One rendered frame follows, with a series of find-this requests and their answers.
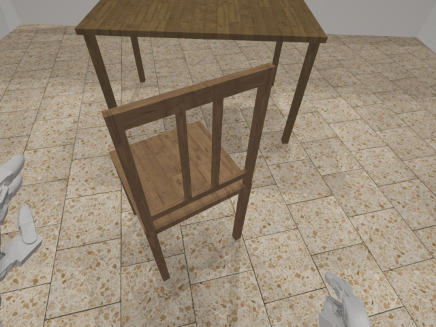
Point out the chair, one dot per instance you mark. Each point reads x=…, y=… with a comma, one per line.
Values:
x=175, y=175

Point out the table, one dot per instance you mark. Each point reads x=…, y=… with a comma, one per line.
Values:
x=252, y=20

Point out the left robot hand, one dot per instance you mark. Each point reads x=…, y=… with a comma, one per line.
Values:
x=22, y=246

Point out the right robot hand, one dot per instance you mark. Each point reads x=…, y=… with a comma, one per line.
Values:
x=351, y=313

